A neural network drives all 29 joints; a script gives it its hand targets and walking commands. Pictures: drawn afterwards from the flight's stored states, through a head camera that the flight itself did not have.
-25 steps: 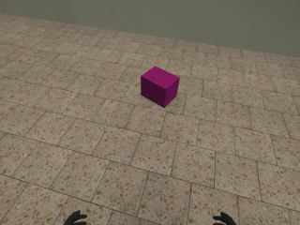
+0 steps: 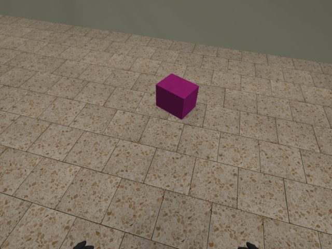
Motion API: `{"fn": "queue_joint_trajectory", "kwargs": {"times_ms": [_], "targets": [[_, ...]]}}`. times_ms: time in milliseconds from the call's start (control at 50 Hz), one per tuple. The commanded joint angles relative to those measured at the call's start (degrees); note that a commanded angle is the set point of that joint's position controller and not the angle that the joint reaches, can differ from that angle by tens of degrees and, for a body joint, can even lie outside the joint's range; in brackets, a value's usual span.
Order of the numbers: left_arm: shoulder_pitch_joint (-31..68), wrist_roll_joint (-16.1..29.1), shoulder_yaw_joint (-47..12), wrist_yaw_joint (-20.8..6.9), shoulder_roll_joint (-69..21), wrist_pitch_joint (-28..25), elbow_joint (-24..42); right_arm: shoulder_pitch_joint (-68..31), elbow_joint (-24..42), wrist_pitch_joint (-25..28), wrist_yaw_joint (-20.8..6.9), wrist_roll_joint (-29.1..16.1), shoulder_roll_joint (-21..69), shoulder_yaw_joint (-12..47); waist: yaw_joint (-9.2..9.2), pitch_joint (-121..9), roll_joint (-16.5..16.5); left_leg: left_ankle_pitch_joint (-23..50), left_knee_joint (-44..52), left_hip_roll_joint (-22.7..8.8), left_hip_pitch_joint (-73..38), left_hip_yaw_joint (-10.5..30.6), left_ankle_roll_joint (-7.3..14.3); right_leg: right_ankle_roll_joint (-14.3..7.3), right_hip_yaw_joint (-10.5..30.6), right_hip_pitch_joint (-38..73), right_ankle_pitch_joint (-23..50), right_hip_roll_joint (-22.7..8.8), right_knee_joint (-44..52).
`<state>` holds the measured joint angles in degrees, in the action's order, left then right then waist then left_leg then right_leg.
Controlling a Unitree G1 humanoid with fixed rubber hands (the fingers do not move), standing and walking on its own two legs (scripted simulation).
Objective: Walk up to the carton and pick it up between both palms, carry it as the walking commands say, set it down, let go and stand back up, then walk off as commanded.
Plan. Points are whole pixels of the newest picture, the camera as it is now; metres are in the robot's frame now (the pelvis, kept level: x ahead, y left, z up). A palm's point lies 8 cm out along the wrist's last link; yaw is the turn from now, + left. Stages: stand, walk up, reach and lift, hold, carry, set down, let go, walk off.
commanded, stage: walk up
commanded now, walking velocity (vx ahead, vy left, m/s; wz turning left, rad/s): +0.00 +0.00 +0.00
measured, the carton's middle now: (176, 96) +1.42 -0.11 -0.65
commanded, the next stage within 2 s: none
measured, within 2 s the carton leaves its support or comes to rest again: neither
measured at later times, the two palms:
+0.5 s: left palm out of the picture +0.00 +0.21 -0.09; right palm (270, 231) +0.21 -0.27 -0.10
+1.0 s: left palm (93, 166) +0.41 +0.24 -0.12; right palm (252, 204) +0.28 -0.24 -0.10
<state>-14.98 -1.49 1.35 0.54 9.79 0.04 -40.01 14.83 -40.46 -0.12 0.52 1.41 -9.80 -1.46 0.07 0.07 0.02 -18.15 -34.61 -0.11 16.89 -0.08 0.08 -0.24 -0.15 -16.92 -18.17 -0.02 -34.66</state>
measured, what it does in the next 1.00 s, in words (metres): walks ahead: left foot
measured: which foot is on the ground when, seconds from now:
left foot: down 0.00-0.28, up 0.30-0.72, down 0.74-1.00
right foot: down 0.00-0.74, up 0.76-1.00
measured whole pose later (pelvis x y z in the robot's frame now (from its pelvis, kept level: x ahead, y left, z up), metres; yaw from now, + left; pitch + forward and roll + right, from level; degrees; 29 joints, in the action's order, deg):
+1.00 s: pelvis +0.34 +0.01 +0.02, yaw -1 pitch +0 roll -2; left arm -12.4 -2.0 4.1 -3.1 12.5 -1.0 -54.9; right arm 24.8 -58.1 4.5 0.5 2.2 -11.1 -3.2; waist 2.2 2.7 2.0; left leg -13.5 -22.0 -4.9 8.0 -6.8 -0.5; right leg 1.7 -2.7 -32.9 -8.2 -7.1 -56.1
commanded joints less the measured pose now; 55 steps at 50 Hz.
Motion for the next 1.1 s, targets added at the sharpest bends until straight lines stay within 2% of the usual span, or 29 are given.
{"fn": "queue_joint_trajectory", "kwargs": {"times_ms": [0, 80, 100, 120, 140, 160, 200, 240, 260, 280, 300, 320, 360, 380, 420, 520, 600, 620, 660, 680, 700, 720, 740, 760, 800, 840, 940, 1000, 1080], "targets": [[-0.3, 0.0, 1.3, 0.2, 4.7, -0.8, 3.3, 0.2, 3.2, 0.8, 0.2, 0.0, -4.8, -1.3, 0.0, -1.3, 0.0, 8.1, 6.1, -2.7, -0.5, 3.7, 2.0, -2.0, 3.8, 0.4, 8.3, -2.8, 6.2], [-0.6, 0.0, 1.4, 0.3, 4.7, -0.8, 2.6, 0.5, 2.5, 0.8, 0.3, -0.1, -4.8, -1.4, -0.01, -1.0, 0.0, 8.1, 6.4, -2.7, -0.7, 3.8, 2.1, -2.1, 3.8, 0.6, 8.3, -2.9, 6.5], [1.0, 2.1, 4.1, -1.1, 12.9, 0.9, 0.6, 4.5, 1.4, 0.4, 1.8, -1.4, -13.6, -3.9, 0.97, 2.3, -2.8, 22.5, 7.5, -15.6, -8.2, 13.2, 2.6, -0.4, 2.9, -5.3, 4.6, -1.8, -8.2], [0.6, -0.3, 3.8, -2.3, 7.8, 0.5, 2.2, 10.3, -1.7, 0.5, 0.4, 0.3, -15.6, -5.4, 4.1, -6.5, -9.9, -38.3, 21.0, -18.7, -9.9, 22.6, 8.0, -1.0, -1.1, -13.7, -20.4, -1.3, -9.2], [9.0, -0.5, 3.2, -3.0, 5.1, 0.0, 6.0, 4.3, -0.5, 0.2, 0.2, 0.7, -14.1, -5.4, 3.74, 5.1, -14.2, -39.1, 28.0, -23.1, 1.0, 29.0, 9.8, 0.9, -2.1, -15.8, -10.0, -3.1, -15.3], [9.6, -0.5, 3.2, -3.4, 5.4, -0.7, 5.4, 1.2, -1.1, 0.3, 0.1, 0.3, -12.8, -5.3, 2.0, 7.0, -11.1, -33.4, 29.1, -22.0, 5.8, 26.3, 9.7, 0.8, -0.5, -12.6, -6.6, -4.7, -14.9], [-0.4, 0.4, 2.9, -3.4, 4.6, -2.3, -0.8, -2.4, -1.5, 1.3, -0.6, 0.7, -12.1, -5.2, -2.16, 3.5, -9.4, -20.1, 25.1, -14.4, 9.1, 12.7, 6.8, -0.2, -4.9, 1.9, -7.9, -1.8, -0.9], [-12.5, 0.3, 3.8, -2.3, 5.3, -3.7, -7.8, -3.8, -2.8, 1.5, -1.0, 0.5, -10.6, -4.9, -6.85, 1.8, -1.5, -21.4, 11.1, -7.9, 18.2, 4.8, 4.5, -0.7, -9.2, 20.2, -4.8, 2.0, 8.0], [-19.1, 0.0, 4.7, -1.6, 8.4, -4.2, -9.8, -5.6, -2.0, 1.7, -1.3, 0.8, -8.0, -4.1, -9.64, 1.1, 6.6, -17.5, -3.8, -4.3, 27.9, 0.3, 3.0, -2.6, 3.0, 29.2, -12.2, -6.9, 14.3], [-23.9, -0.8, 5.7, -1.0, 13.2, -4.5, -10.7, -8.0, 0.9, 2.4, -1.5, 0.9, -4.0, -3.0, -10.26, 0.3, 16.2, -13.3, -20.9, -0.6, 39.3, -4.6, 1.1, -8.2, 31.0, 30.7, -31.0, -24.6, 26.7], [-22.0, -0.1, 5.7, 0.0, 12.5, -4.4, -11.4, -11.7, 1.8, 3.0, -2.2, 1.3, -5.2, -3.0, -9.38, 5.0, 4.9, -7.1, -27.2, -5.3, 42.7, 0.5, 0.8, -10.2, 38.5, 24.1, -34.9, -29.6, 30.9], [-18.2, 0.0, 5.5, 0.7, 12.9, -4.8, -10.3, -11.2, 0.8, 3.1, -3.2, 1.2, -6.1, -3.3, -6.43, 5.7, -0.4, -0.2, -30.5, -7.6, 40.9, 2.3, 0.3, -9.5, 36.8, 20.1, -30.0, -29.5, 29.9], [-11.5, 0.2, 4.4, 0.2, 10.2, -5.8, -9.4, -5.6, -2.6, 3.1, -4.4, 1.0, -6.0, -3.5, -1.68, 4.1, 2.3, 8.5, -30.1, -9.0, 32.9, 2.3, -0.5, -5.6, 22.5, 15.8, -14.7, -22.3, 28.4], [-10.6, 0.3, 3.7, -0.2, 8.7, -6.2, -9.7, -3.7, -4.1, 2.7, -4.5, 1.1, -5.5, -3.7, -0.97, 4.3, 4.8, 10.4, -29.4, -8.2, 29.8, 1.0, -0.8, -4.2, 16.3, 13.9, -8.3, -19.0, 28.1], [-13.7, 0.6, 3.0, -0.7, 7.2, -6.5, -11.8, -3.7, -5.1, 1.8, -4.6, 1.4, -4.1, -3.6, -1.36, 5.3, 7.1, 12.7, -28.7, -7.0, 27.5, -1.1, -1.1, -3.4, 9.7, 12.7, -0.4, -16.3, 27.5], [-20.5, 0.0, 2.5, -0.3, 6.5, -6.5, -15.5, -12.1, -3.6, 1.0, -4.4, 0.8, -2.8, -3.0, -3.85, 8.7, 8.8, 15.9, -18.1, -5.6, 27.2, -4.3, -1.6, -3.5, 2.8, 15.9, 17.3, -15.9, 26.8], [-19.2, -0.4, 2.5, -0.3, 6.5, -5.5, -18.9, -17.6, -1.6, 1.9, -4.1, 0.0, -1.9, -2.1, -4.37, 9.6, 15.1, 12.9, -3.6, -2.3, 11.9, -8.8, -0.6, -4.8, -4.4, 12.8, 19.4, -12.3, 27.2], [-19.6, -0.2, 2.6, -0.1, 6.6, -5.0, -19.7, -17.0, -2.1, 2.0, -3.7, 0.1, -2.0, -2.2, -4.2, 9.8, 14.7, 10.6, -2.6, -1.5, 9.0, -9.8, 0.0, -5.3, -4.5, 12.8, 22.4, -12.9, 25.8], [-19.9, 0.1, 2.7, 0.5, 7.1, -4.6, -21.0, -12.4, -4.0, 2.5, -2.5, 0.2, -2.9, -2.8, -1.9, 8.5, 11.8, 6.8, 0.3, 0.6, 2.4, -10.6, 0.9, -5.1, -4.0, 13.7, 34.3, -13.8, 18.0], [-18.9, 0.4, 2.8, 0.7, 7.8, -4.4, -21.2, -5.5, -6.4, 3.1, -1.6, 0.3, -4.1, -3.5, 1.59, 5.0, 9.0, 7.2, 4.6, 1.7, -5.7, -11.4, 1.6, -4.6, -5.4, 12.7, 39.5, -12.5, 8.2], [-18.3, 0.8, 2.9, 0.7, 7.9, -4.5, -21.1, 4.6, -9.8, 3.7, -0.9, 0.9, -7.3, -4.6, 5.36, -1.8, 5.7, 7.6, 3.7, -0.3, -19.7, -10.2, 2.0, -3.7, -6.1, 6.0, 34.6, -10.0, -4.3], [-18.4, 0.3, 2.9, 0.5, 6.9, -4.2, -19.2, 15.5, -11.8, 4.2, 0.2, 1.6, -15.3, -6.6, 8.76, -9.6, -2.5, 0.9, 6.3, -20.0, -33.7, 12.6, 2.3, -2.1, -5.0, -7.6, 0.2, -5.4, -24.8], [-22.9, 0.3, 2.5, -0.1, 2.1, -4.5, -17.1, 20.1, -13.3, 3.7, 0.4, 0.5, -22.2, -7.3, 6.93, -17.3, -12.9, 7.2, 18.8, -34.1, -34.7, 42.6, 7.9, -1.2, 2.9, -15.5, -14.6, -0.1, -37.9], [-20.9, 0.0, 3.3, -0.4, 3.5, -4.4, -17.7, 13.9, -13.4, 3.1, 0.1, 0.2, -18.5, -6.8, 3.73, -13.5, -8.4, 0.4, 21.4, -31.2, -27.3, 39.9, 9.9, -0.9, 7.2, -17.5, -8.7, -3.4, -41.5], [-13.0, 0.0, 3.0, -1.1, 2.5, -4.2, -17.5, 3.9, -12.9, 3.9, -0.2, -0.1, -9.3, -4.4, 1.11, 0.1, -4.9, 2.8, 21.2, -23.4, -12.4, 21.3, 8.5, -0.5, 3.4, -18.0, 0.4, -8.0, -39.3], [-12.9, -0.7, 3.0, -2.0, 0.7, -3.0, -17.9, 2.7, -13.3, 4.8, -0.1, 0.2, -5.1, -2.8, -0.68, 1.7, -6.7, 8.3, 21.9, -18.6, -4.6, 10.0, 6.1, 0.2, 1.9, -12.8, 4.1, -8.8, -35.1], [-3.2, -0.7, 2.5, -3.9, 1.7, -0.8, -14.2, 10.1, -15.3, 5.5, 0.1, 0.8, -6.9, -2.4, 0.16, 5.0, -9.8, 16.0, 23.7, -17.7, -4.8, 2.9, 5.6, 2.4, -1.3, -16.7, 10.7, -8.4, -22.9], [6.3, 0.0, 1.7, -5.0, 2.3, -1.0, -10.9, 11.2, -15.4, 5.3, 0.3, 0.7, -8.3, -2.8, 1.84, 7.7, -10.6, 11.0, 25.7, -16.5, -4.8, -0.8, 4.3, 2.3, -3.7, -15.2, 15.3, -7.8, -9.6], [12.8, 0.4, 1.7, -5.6, 3.9, -1.1, -8.7, 12.5, -16.1, 5.3, 0.3, 0.3, -11.0, -3.7, 3.31, 8.7, -11.0, 6.4, 27.5, -18.3, -5.5, -1.0, 4.2, 1.8, -5.1, -9.6, 16.2, -6.6, -0.2]]}}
